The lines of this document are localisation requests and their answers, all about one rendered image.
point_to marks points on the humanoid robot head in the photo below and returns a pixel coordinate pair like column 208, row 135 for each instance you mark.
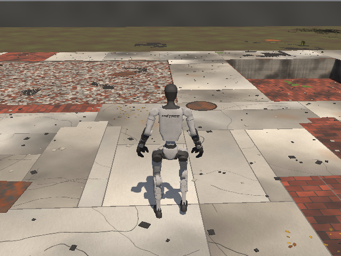
column 170, row 93

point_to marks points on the robot right shin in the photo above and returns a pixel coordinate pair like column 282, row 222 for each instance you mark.
column 184, row 187

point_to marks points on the right robot hand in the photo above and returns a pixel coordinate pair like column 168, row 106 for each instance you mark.
column 198, row 150

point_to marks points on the left robot hand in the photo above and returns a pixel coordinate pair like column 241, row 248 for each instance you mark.
column 139, row 150

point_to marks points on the robot right forearm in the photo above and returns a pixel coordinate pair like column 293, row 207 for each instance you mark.
column 196, row 140

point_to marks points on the robot left forearm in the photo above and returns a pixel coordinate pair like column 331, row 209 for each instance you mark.
column 143, row 139

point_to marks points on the robot left upper arm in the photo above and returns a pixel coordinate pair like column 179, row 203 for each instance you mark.
column 150, row 121

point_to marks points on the robot right upper arm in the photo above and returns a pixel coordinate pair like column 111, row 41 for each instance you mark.
column 190, row 121

